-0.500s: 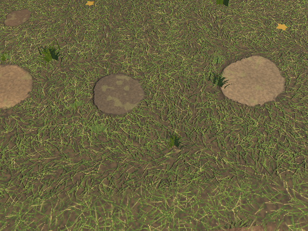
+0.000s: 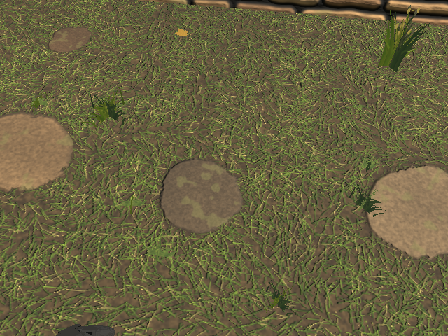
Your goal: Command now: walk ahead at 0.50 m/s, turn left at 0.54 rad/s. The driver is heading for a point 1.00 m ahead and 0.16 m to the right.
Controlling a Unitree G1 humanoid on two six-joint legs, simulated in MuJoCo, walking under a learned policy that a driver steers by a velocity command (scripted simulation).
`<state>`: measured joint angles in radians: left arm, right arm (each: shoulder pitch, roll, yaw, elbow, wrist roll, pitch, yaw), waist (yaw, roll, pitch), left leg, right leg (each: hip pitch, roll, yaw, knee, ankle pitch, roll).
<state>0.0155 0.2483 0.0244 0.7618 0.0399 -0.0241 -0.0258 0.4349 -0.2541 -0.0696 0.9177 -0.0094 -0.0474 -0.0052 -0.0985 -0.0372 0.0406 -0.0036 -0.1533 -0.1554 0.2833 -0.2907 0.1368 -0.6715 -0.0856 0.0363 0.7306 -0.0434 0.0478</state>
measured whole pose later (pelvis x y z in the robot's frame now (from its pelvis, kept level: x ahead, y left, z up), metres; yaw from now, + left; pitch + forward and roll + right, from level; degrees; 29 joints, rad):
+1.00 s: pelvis +0.53 +0.02 +0.00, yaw -7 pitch +1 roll +1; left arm 0.14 0.25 0.06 0.82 0.03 0.00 -0.06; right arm 0.40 -0.22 -0.04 0.93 -0.02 -0.10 -0.01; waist -0.03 -0.04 0.03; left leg 0.02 -0.03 0.24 0.23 -0.27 0.04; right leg -0.66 -0.09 -0.04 0.83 -0.03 -0.04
